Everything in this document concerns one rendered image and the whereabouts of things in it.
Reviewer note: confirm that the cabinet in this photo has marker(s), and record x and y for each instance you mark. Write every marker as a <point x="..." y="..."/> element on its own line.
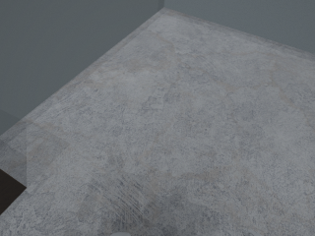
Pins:
<point x="10" y="189"/>

